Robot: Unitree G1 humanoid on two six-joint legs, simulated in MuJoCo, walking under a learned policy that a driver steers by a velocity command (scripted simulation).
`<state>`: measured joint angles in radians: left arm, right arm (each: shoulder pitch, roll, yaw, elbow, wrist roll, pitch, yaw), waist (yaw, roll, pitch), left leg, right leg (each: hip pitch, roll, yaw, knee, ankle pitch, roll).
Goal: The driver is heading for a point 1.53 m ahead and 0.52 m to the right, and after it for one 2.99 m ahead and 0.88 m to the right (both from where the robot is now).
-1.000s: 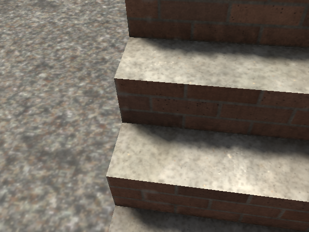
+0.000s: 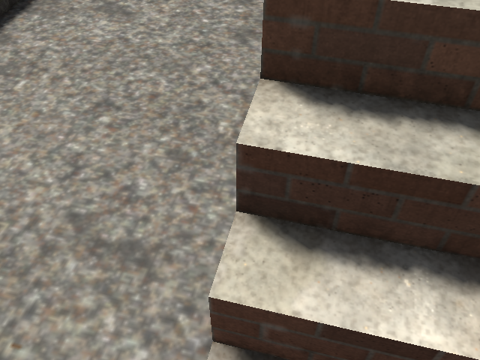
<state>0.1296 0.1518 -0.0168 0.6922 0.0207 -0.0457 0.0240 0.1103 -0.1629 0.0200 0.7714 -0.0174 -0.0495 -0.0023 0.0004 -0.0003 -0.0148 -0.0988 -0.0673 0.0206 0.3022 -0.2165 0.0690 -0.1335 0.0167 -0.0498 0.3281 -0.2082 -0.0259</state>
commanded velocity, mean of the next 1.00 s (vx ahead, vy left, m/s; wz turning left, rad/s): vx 0.50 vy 0.00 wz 0.00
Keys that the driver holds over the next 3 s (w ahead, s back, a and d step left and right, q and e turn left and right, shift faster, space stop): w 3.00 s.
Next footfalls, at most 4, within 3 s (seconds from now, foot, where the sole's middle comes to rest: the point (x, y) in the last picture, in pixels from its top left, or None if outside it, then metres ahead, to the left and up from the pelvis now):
none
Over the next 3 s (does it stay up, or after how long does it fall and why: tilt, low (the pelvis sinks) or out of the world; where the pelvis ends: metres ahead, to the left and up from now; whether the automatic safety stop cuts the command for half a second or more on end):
stays up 0.00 0.02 0.00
